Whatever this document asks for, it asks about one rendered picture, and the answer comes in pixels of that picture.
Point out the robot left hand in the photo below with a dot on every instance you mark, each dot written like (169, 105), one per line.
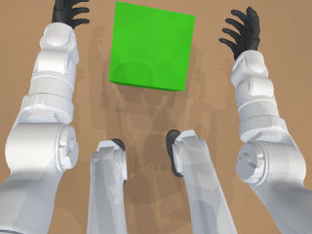
(64, 13)

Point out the carton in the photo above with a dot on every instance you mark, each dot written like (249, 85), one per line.
(150, 47)

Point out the robot right hand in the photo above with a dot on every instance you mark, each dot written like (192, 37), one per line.
(248, 39)

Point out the robot foot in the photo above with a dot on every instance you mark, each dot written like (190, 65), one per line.
(120, 143)
(170, 140)

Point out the robot right foot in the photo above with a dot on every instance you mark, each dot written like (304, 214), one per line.
(170, 140)

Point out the robot right forearm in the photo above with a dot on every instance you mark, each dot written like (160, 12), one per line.
(256, 103)

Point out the robot left forearm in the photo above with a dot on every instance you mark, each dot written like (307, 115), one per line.
(49, 99)

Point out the right robot upper arm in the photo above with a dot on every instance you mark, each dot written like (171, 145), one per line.
(275, 172)

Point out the robot left foot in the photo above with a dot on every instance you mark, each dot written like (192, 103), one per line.
(120, 143)

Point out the left robot upper arm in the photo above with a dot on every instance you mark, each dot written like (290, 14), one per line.
(38, 153)

